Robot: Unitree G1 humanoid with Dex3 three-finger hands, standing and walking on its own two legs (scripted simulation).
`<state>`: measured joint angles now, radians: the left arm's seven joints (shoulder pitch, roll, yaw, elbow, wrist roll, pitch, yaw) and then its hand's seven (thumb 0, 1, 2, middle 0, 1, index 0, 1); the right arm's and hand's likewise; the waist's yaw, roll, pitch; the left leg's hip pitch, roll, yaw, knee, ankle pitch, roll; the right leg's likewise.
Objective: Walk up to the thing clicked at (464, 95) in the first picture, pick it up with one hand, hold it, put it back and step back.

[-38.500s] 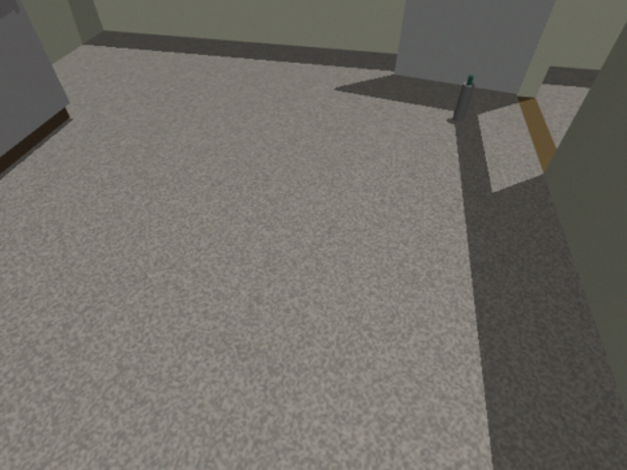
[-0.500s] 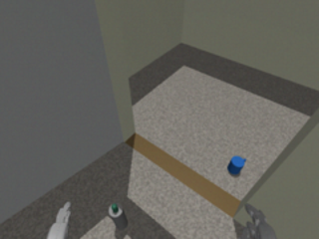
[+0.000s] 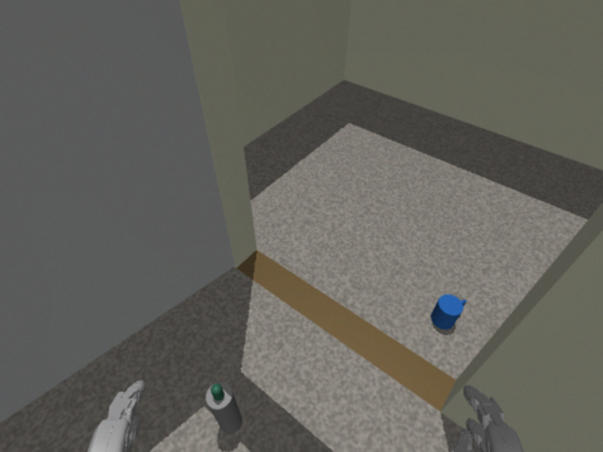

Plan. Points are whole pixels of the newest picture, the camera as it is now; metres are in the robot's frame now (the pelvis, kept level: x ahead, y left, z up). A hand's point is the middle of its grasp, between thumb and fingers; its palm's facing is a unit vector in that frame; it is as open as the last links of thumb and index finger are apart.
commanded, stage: stand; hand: left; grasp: from the side
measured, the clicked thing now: (224, 406) +0.39 +0.21 -0.58
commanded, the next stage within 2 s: none
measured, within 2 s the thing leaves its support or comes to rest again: neither
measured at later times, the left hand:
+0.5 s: hand out of the picture +0.06 +0.25 -0.11, palm faces +0.00 -0.93 -0.36, open 7.5 cm
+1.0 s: hand out of the picture +0.04 +0.25 -0.10, palm faces -0.01 -0.94 -0.35, open 7.4 cm
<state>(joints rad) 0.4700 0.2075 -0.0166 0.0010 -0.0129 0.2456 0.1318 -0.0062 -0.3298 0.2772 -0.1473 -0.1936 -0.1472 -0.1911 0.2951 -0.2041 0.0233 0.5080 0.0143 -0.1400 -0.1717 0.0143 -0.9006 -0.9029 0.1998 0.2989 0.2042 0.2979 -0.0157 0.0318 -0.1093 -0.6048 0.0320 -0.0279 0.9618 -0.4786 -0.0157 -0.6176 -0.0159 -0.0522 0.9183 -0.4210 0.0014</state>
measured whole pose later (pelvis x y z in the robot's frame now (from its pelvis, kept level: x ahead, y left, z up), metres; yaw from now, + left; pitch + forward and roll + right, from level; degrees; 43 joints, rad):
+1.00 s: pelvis -0.01 +0.01 +0.06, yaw +0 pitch -4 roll +0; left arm 0.16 0.32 0.00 1.16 0.02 -0.01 0.02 0.01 0.91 0.90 -0.20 -0.30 -0.20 -0.30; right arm 0.16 -0.32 -0.02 1.12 -0.02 0.01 0.00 0.01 -0.90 -0.90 0.20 0.30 0.20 0.30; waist 0.01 0.02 0.05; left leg -0.13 -0.01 0.00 0.38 -0.19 0.00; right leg -0.17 -0.04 -0.03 0.39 -0.16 0.02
